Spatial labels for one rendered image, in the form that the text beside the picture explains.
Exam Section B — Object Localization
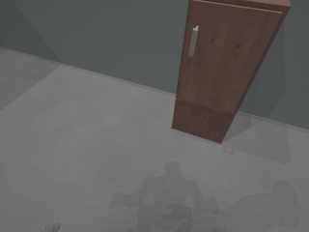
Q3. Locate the handle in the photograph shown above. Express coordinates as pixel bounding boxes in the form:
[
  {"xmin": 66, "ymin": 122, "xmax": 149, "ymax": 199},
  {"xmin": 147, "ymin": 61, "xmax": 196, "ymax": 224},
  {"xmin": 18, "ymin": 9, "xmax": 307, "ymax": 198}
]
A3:
[{"xmin": 188, "ymin": 25, "xmax": 199, "ymax": 57}]

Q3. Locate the cupboard door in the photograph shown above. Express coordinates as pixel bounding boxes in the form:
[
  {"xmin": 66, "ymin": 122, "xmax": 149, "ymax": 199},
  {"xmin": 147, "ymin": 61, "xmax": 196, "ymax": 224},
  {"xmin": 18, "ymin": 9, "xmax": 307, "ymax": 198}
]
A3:
[{"xmin": 178, "ymin": 0, "xmax": 282, "ymax": 113}]

